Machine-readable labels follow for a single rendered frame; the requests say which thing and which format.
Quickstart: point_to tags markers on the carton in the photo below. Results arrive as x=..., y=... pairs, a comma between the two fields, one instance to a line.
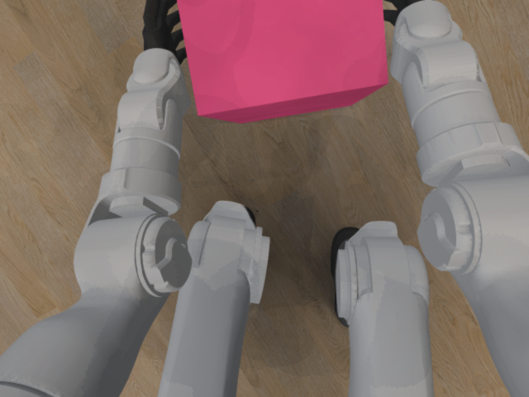
x=253, y=60

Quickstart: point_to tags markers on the robot left hand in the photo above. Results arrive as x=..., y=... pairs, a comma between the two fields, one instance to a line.
x=158, y=27

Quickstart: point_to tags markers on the left robot forearm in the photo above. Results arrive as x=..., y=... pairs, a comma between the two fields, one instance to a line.
x=143, y=178

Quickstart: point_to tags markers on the robot right hand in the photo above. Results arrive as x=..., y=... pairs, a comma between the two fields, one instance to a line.
x=392, y=15

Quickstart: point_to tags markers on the robot right upper arm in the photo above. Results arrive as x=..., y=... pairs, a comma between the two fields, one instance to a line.
x=478, y=230

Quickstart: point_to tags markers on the right robot forearm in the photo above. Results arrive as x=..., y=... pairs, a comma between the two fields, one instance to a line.
x=449, y=104

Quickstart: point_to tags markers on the robot shin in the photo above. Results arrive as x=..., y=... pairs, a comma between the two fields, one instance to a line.
x=198, y=235
x=417, y=266

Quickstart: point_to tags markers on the robot left shin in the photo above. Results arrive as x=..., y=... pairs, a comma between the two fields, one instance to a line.
x=198, y=235

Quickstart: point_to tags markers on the robot left upper arm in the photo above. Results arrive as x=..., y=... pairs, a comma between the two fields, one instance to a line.
x=126, y=269

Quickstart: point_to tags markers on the robot right shin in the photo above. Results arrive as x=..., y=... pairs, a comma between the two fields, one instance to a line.
x=417, y=266

